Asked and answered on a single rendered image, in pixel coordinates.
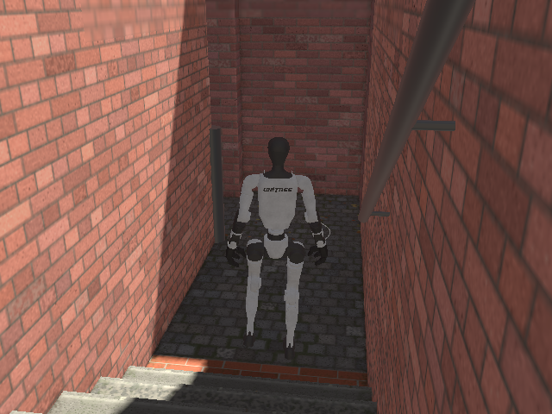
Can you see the stairs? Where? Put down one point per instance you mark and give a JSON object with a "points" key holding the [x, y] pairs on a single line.
{"points": [[69, 404]]}

